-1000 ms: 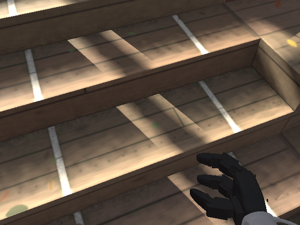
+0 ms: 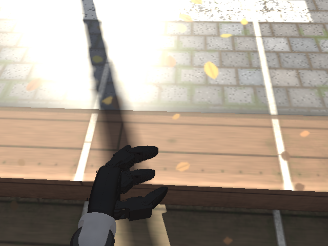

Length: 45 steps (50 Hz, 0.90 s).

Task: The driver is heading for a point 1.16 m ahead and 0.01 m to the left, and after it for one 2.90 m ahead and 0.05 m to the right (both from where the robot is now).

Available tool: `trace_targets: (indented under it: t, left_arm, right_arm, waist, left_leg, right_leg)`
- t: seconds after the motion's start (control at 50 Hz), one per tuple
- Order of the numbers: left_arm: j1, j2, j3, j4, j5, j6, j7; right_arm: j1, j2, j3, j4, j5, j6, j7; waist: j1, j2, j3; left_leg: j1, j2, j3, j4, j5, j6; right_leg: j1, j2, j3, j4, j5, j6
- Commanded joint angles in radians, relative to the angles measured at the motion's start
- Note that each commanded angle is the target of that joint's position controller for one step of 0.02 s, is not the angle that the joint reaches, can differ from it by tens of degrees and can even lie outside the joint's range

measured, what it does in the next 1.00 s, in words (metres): climbs: left foot 0.15 m higher, then right foot 0.15 m higher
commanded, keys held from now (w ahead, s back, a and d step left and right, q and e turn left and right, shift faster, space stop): w+q+shift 0.18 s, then w+shift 0.26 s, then w+e+shift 0.56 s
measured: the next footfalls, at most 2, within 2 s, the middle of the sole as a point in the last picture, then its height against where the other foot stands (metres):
left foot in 0.32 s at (152, 237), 0.15 m higher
right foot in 0.70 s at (172, 113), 0.15 m higher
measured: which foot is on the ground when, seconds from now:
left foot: up 0.00-0.30, down 0.32-0.68, up 0.70-1.00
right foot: down 0.00-0.30, up 0.32-0.68, down 0.70-1.00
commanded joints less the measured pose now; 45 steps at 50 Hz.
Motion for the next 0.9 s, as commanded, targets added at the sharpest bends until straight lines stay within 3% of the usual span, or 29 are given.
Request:
trace_targets:
  t: [0.02, 0.04, 0.08, 0.1, 0.14, 0.16, 0.2, 0.22, 0.24, 0.28, 0.3, 0.32, 0.34, 0.36, 0.38, 0.42, 0.48, 0.54, 0.56, 0.6, 0.64, 0.66, 0.68, 0.7, 0.72, 0.74, 0.8, 0.86, 0.9]
  left_arm:
    - [0.552, 0.404, 0.212, 0.243, -0.038, -0.003, -0.009]
    - [0.482, 0.343, 0.207, 0.236, 0.011, -0.011, -0.022]
    - [0.51, 0.145, 0.171, 0.403, 0.037, -0.03, -0.043]
    - [0.568, 0.1, 0.163, 0.492, 0.035, -0.043, -0.06]
    - [0.475, 0.049, 0.136, 0.568, 0.009, -0.065, -0.066]
    - [0.459, 0.036, 0.128, 0.595, 0.017, -0.072, -0.071]
    - [0.483, 0.093, 0.135, 0.642, -0.021, -0.074, -0.074]
    - [0.427, 0.208, 0.153, 0.611, -0.049, -0.065, -0.055]
    - [0.413, 0.315, 0.163, 0.544, -0.1, -0.085, -0.029]
    - [0.359, 0.55, 0.226, 0.469, -0.124, -0.142, -0.018]
    - [0.258, 0.585, 0.255, 0.407, -0.131, -0.139, -0.029]
    - [0.208, 0.523, 0.266, 0.339, -0.118, -0.108, -0.043]
    - [0.242, 0.325, 0.217, 0.324, -0.02, -0.071, -0.07]
    - [0.426, 0.246, 0.194, 0.213, 0.004, -0.074, -0.059]
    - [0.321, 0.247, 0.179, 0.167, 0.011, -0.069, -0.065]
    - [0.195, 0.068, 0.105, 0.09, 0.044, -0.044, -0.061]
    - [0.156, 0.028, 0.082, 0.073, -0.029, 0.037, -0.024]
    - [0.007, 0.095, 0.076, -0.026, -0.065, 0.053, -0.016]
    - [0.086, 0.122, 0.083, 0.017, -0.067, 0.064, -0.021]
    - [0.299, 0.154, 0.106, 0.11, -0.022, 0.061, -0.047]
    - [0.463, 0.226, 0.156, 0.193, -0.046, 0.062, -0.047]
    - [0.575, 0.28, 0.18, 0.227, -0.05, 0.068, -0.049]
    - [0.638, 0.365, 0.224, 0.252, -0.05, 0.066, -0.058]
    - [0.564, 0.393, 0.233, 0.306, -0.049, 0.062, -0.076]
    - [0.366, 0.407, 0.235, 0.285, -0.044, 0.088, -0.067]
    - [0.359, 0.337, 0.222, 0.283, -0.046, 0.081, -0.064]
    - [0.451, 0.258, 0.207, 0.38, -0.003, 0.035, -0.057]
    - [0.446, 0.303, 0.196, 0.39, -0.021, 0.001, -0.064]
    - [0.486, 0.335, 0.207, 0.38, -0.021, -0.005, -0.045]
  right_arm:
    - [-0.45, -0.006, -0.009, -0.328, -0.089, -0.088, 0.023]
    - [-0.373, -0.03, -0.017, -0.343, -0.054, -0.055, 0.022]
    - [-0.5, 0.115, 0.048, -0.411, -0.067, 0.01, 0.011]
    - [-0.544, 0.186, 0.083, -0.429, -0.075, 0.028, 0.003]
    - [-0.671, 0.205, 0.114, -0.514, -0.048, 0.064, -0.007]
    - [-0.689, 0.202, 0.121, -0.549, -0.045, 0.085, -0.019]
    - [-0.737, 0.169, 0.132, -0.601, -0.048, 0.107, -0.034]
    - [-0.594, 0.083, 0.121, -0.544, -0.041, 0.126, -0.016]
    - [-0.436, 0.0, 0.094, -0.468, -0.061, 0.124, 0.0]
    - [-0.151, -0.09, 0.055, -0.411, -0.037, 0.144, -0.015]
    - [-0.02, -0.145, 0.028, -0.368, -0.041, 0.139, -0.011]
    - [-0.044, -0.227, -0.011, -0.351, -0.068, 0.114, 0.005]
    - [-0.214, -0.203, -0.027, -0.311, -0.009, 0.095, 0.01]
    - [-0.252, -0.271, -0.031, -0.339, -0.063, 0.092, 0.016]
    - [-0.17, -0.261, -0.034, -0.282, -0.063, 0.103, 0.005]
    - [-0.162, -0.106, 0.009, -0.16, -0.064, 0.061, 0.002]
    - [-0.138, 0.01, 0.062, -0.038, -0.072, 0.011, 0.02]
    - [-0.244, -0.056, 0.071, -0.026, -0.032, -0.003, 0.018]
    - [-0.21, -0.051, 0.072, -0.016, -0.029, -0.007, 0.011]
    - [-0.238, -0.191, 0.042, -0.08, 0.007, -0.03, 0.001]
    - [-0.212, -0.382, -0.021, -0.117, 0.011, -0.052, -0.01]
    - [-0.258, -0.366, -0.031, -0.144, 0.0, -0.037, -0.005]
    - [-0.309, -0.294, -0.033, -0.187, -0.002, -0.021, 0.005]
    - [-0.376, -0.071, 0.02, -0.231, -0.073, -0.031, 0.029]
    - [-0.17, 0.094, 0.06, -0.35, -0.107, -0.039, 0.066]
    - [-0.187, 0.058, 0.066, -0.396, -0.119, -0.045, 0.066]
    - [-0.359, 0.088, 0.122, -0.478, -0.126, -0.009, 0.013]
    - [-0.415, -0.023, 0.111, -0.52, -0.09, 0.038, -0.011]
    - [-0.55, -0.087, 0.103, -0.569, -0.073, 0.036, -0.002]
  waist:
    - [0.24, -0.371, -0.295]
    - [0.186, -0.206, -0.36]
    - [0.133, -0.06, -0.067]
    - [0.121, -0.029, 0.032]
    - [0.0, -0.018, 0.256]
    - [-0.034, -0.104, 0.267]
    - [-0.095, -0.122, 0.268]
    - [-0.156, -0.091, 0.119]
    - [-0.188, -0.092, -0.043]
    - [-0.324, -0.166, -0.286]
    - [-0.38, -0.16, -0.34]
    - [-0.388, 0.063, -0.302]
    - [-0.204, 0.163, -0.162]
    - [-0.032, 0.076, -0.425]
    - [-0.069, -0.088, -0.473]
    - [0.022, -0.143, -0.053]
    - [0.11, -0.059, 0.181]
    - [0.197, -0.096, 0.309]
    - [0.197, -0.091, 0.212]
    - [0.246, -0.147, -0.064]
    - [0.306, 0.064, -0.274]
    - [0.365, 0.167, -0.325]
    - [0.414, 0.12, -0.291]
    - [0.298, -0.093, -0.122]
    - [0.04, -0.419, -0.21]
    - [0.041, -0.258, -0.159]
    - [0.011, 0.036, 0.114]
    - [-0.032, 0.046, 0.2]
    - [0.044, -0.022, 0.209]
  left_leg:
    - [-0.669, -0.007, 0.024, 1.063, -0.198, -0.071]
    - [-0.823, 0.015, 0.027, 1.297, -0.255, -0.057]
    - [-1.169, 0.096, 0.08, 1.591, -0.437, 0.023]
    - [-1.291, 0.095, 0.114, 1.695, -0.526, 0.052]
    - [-1.208, 0.117, 0.131, 1.423, -0.607, 0.053]
    - [-1.153, 0.115, 0.185, 1.358, -0.651, 0.041]
    - [-0.947, 0.111, 0.279, 1.045, -0.631, 0.051]
    - [-0.537, 0.085, 0.386, 0.837, -0.447, 0.028]
    - [-0.199, 0.03, 0.479, 0.783, -0.321, 0.002]
    - [0.095, 0.043, 0.411, 0.621, -0.249, 0.003]
    - [0.169, 0.03, 0.376, 0.418, -0.252, 0.001]
    - [0.275, 0.061, 0.173, -0.014, -0.136, 0.127]
    - [0.236, 0.134, -0.018, -0.125, 0.235, 0.194]
    - [0.556, 0.389, -0.328, -0.05, 0.704, 0.307]
    - [0.534, 0.429, -0.528, -0.222, 0.044, 0.295]
    - [0.155, 0.363, -0.383, -0.333, -0.332, 0.188]
    - [-0.209, 0.389, -0.065, -0.479, -0.307, 0.077]
    - [-0.523, 0.358, 0.195, -0.794, -0.29, 0.02]
    - [-0.558, 0.314, 0.287, -0.812, -0.051, 0.039]
    - [-0.487, 0.29, 0.379, -0.708, 0.577, 0.05]
    - [-0.061, 0.36, 0.374, -0.37, 1.339, 0.045]
    - [0.069, 0.398, 0.349, -0.12, 1.526, 0.029]
    - [0.053, 0.31, 0.334, 0.338, 1.273, 0.003]
    - [-0.25, 0.133, 0.243, 0.845, -0.003, -0.03]
    - [-0.612, 0.047, 0.104, 1.217, -0.283, -0.079]
    - [-0.713, 0.077, 0.078, 1.355, -0.272, -0.076]
    - [-0.892, 0.171, 0.106, 1.239, -0.462, -0.087]
    - [-0.741, 0.221, 0.15, 0.765, -0.555, -0.114]
    - [-0.579, 0.249, 0.205, 0.393, -0.346, -0.152]
  right_leg:
    - [1.041, -0.263, 0.473, -0.524, 1.225, -0.119]
    - [1.1, -0.393, 0.62, -0.556, 1.023, -0.204]
    - [1.003, -0.338, 0.467, -0.674, 0.403, -0.112]
    - [0.956, -0.289, 0.323, -0.722, 0.312, -0.038]
    - [0.569, -0.221, -0.013, -0.939, 0.496, 0.077]
    - [0.504, -0.206, -0.105, -0.981, 0.682, 0.115]
    - [0.347, -0.13, -0.237, -1.097, 0.874, 0.138]
    - [0.179, -0.088, -0.301, -1.159, 1.039, 0.086]
    - [0.186, -0.114, -0.27, -1.067, 1.667, 0.035]
    - [0.398, -0.247, -0.158, -0.745, 2.189, 0.008]
    - [0.489, -0.268, -0.109, -0.48, 2.181, 0.027]
    - [0.355, -0.085, -0.111, 0.164, 1.398, 0.093]
    - [0.09, 0.092, -0.072, 0.713, 0.232, 0.075]
    - [-0.166, 0.099, 0.162, 1.064, 0.146, 0.072]
    - [-0.297, 0.099, 0.142, 1.153, 0.127, 0.048]
    - [-0.492, 0.017, 0.139, 1.235, 0.024, -0.003]
    - [-0.57, 0.033, 0.139, 1.309, -0.134, -0.041]
    - [-0.347, -0.013, 0.039, 0.646, -0.072, -0.022]
    - [-0.097, -0.013, -0.078, 0.566, 0.033, -0.006]
    - [0.465, 0.049, -0.149, 0.299, 0.239, -0.024]
    - [0.54, 0.124, -0.187, 0.109, 0.125, -0.01]
    - [0.59, 0.154, -0.192, 0.032, 0.046, -0.023]
    - [0.624, 0.18, -0.026, -0.236, -0.023, -0.094]
    - [0.572, 0.141, 0.276, -0.381, -0.042, -0.164]
    - [0.696, -0.027, 0.889, -0.691, -0.089, -0.258]
    - [0.651, -0.071, 1.043, -0.832, -0.216, -0.273]
    - [0.413, 0.007, 0.662, -0.766, -0.009, -0.203]
    - [0.218, 0.049, 0.527, -0.886, 0.116, -0.173]
    - [0.224, 0.063, 0.487, -1.016, 0.315, -0.182]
